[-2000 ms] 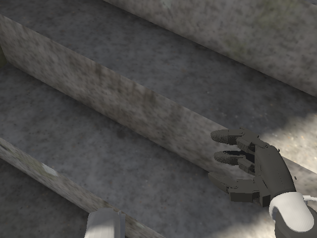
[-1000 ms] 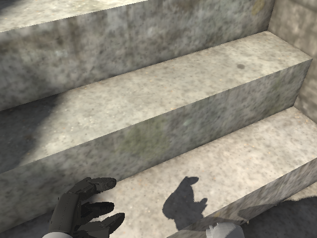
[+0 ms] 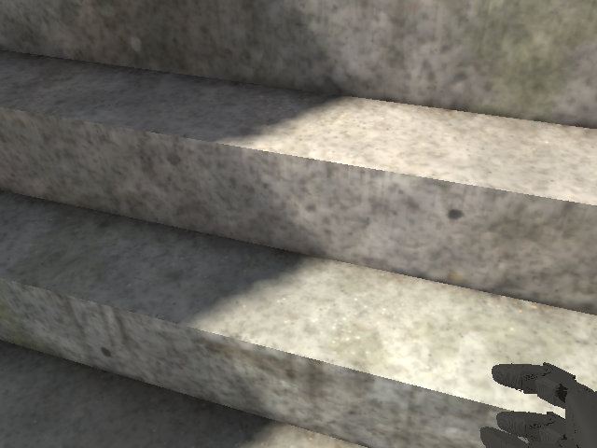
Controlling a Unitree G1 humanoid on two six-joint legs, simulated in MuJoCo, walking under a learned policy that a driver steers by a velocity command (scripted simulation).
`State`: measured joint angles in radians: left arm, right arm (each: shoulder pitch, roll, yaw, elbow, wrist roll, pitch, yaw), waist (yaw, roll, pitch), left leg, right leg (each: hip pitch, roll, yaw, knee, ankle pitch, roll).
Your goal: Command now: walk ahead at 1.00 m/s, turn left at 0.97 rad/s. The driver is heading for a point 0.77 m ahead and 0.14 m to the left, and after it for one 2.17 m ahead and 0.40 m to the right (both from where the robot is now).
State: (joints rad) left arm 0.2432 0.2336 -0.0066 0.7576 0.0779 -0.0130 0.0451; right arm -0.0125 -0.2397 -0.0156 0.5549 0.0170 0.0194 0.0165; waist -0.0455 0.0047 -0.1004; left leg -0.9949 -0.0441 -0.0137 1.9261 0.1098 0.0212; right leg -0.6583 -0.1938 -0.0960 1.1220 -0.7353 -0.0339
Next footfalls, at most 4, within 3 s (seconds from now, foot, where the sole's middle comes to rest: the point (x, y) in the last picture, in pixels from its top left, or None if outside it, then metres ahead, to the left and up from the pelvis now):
0.34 left None -0.03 0.20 -0.92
1.20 right None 0.13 0.24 -0.71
1.46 left None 0.07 0.56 -0.92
1.68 right None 0.06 0.25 -0.84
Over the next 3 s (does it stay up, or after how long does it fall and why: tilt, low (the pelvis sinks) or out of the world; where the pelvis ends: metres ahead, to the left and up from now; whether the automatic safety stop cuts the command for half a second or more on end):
stays up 0.16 0.28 -0.01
